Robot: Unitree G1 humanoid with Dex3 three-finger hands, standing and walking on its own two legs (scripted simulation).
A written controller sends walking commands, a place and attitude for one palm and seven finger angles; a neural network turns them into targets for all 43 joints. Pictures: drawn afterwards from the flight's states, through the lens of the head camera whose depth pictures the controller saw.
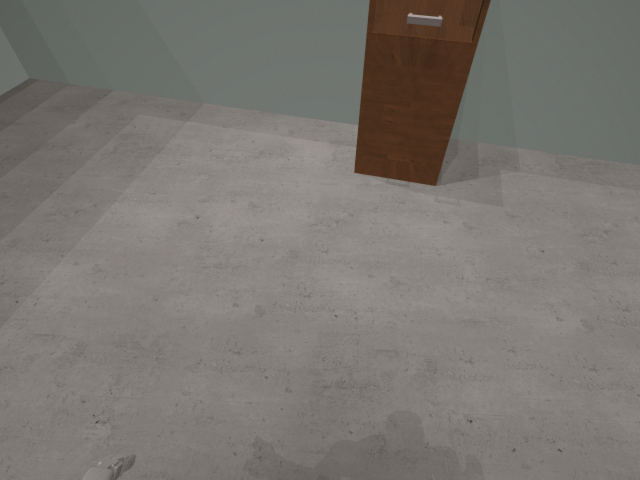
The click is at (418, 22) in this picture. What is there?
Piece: drawer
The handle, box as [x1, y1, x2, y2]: [407, 13, 441, 26]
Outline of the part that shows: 407,17 408,23 440,26 441,16 413,15 409,13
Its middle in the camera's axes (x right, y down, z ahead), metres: +0.37 -0.79 +1.38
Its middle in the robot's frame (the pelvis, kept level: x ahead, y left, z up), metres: +1.57 -0.29 -0.01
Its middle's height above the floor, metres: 0.76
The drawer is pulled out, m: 0.00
